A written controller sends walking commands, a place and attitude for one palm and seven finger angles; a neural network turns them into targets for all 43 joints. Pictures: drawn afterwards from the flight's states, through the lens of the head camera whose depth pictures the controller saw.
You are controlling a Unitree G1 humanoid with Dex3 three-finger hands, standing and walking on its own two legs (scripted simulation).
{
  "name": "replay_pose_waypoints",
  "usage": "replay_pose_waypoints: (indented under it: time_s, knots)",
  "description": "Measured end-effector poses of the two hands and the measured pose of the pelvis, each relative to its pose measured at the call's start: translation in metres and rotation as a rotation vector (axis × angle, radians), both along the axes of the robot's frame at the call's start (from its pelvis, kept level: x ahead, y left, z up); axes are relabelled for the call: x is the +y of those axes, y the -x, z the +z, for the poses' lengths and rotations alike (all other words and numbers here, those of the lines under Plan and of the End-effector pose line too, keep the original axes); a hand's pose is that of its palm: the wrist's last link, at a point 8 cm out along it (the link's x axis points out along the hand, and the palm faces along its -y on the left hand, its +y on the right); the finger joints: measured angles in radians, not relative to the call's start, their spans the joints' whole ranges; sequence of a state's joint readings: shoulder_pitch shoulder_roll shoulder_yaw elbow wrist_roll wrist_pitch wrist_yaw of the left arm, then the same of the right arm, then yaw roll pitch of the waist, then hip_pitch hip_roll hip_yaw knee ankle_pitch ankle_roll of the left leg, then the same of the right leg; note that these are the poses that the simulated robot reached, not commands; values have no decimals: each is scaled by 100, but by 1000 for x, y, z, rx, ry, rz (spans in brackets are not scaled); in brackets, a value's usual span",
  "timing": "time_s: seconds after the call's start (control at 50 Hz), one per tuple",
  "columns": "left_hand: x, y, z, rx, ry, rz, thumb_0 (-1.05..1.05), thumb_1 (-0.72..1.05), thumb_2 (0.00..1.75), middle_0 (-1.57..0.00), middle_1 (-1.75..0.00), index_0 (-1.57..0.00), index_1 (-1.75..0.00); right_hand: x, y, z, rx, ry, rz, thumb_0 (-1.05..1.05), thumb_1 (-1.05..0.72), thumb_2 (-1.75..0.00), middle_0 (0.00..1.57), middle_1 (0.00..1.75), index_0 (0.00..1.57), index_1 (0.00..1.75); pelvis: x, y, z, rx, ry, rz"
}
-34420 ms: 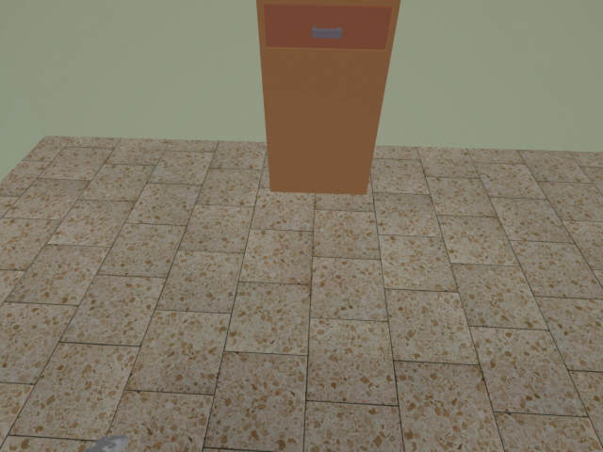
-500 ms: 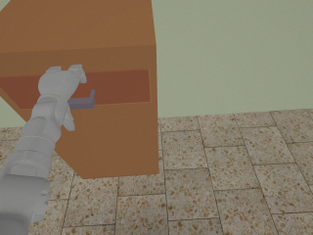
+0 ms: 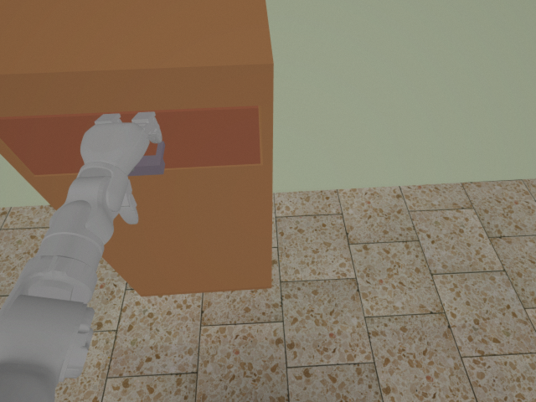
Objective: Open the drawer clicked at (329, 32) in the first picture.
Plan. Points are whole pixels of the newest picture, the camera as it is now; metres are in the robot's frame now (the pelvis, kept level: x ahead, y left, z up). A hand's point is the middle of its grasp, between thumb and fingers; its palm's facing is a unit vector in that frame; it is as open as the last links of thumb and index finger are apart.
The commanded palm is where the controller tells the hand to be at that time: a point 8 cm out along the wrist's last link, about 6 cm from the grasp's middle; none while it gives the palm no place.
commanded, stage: lower the fingers behind the handle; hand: left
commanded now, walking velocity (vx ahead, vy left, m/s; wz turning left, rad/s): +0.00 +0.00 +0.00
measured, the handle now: (134, 157) +0.51 +0.24 +0.04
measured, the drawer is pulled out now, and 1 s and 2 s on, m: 0.00 0.00 0.00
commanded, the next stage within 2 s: lift the fingers back up to retry in 1.24 s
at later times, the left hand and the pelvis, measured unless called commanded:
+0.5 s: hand (122, 176) +0.46 +0.24 +0.05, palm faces -0.04 -0.01 -1.00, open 13.8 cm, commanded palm +0.44 +0.24 +0.10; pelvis +0.00 +0.00 -0.01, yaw +0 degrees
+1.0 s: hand (124, 177) +0.46 +0.24 +0.05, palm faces -0.03 +0.03 -1.00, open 13.8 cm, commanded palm +0.44 +0.23 +0.08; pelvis -0.02 +0.00 -0.01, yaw +0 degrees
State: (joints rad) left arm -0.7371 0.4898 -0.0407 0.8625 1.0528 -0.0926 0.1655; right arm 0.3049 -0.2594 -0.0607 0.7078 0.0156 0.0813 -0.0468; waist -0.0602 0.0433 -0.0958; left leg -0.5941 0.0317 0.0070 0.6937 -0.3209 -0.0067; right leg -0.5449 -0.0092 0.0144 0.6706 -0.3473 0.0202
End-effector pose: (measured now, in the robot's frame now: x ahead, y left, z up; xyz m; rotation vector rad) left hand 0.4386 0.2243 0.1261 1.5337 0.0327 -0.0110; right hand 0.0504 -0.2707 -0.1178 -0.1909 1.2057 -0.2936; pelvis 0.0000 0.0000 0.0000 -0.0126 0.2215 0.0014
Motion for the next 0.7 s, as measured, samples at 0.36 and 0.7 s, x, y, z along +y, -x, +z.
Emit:
replay_pose_waypoints:
  time_s: [0.36,0.7]
  knots:
    - [17,-1,-14,48,-30,92,0,-49,30,-31,-121,-32,-120,-4,23,-4,51,5,-35,1,-90,-90,21,30,20,30,-5,0,-2,17,2,-3]
    - [15,1,-22,-19,-45,89,0,-49,30,-29,-126,-32,-120,-3,19,-9,38,-1,-12,1,-90,-90,20,30,20,30,-3,5,-9,48,5,-2]
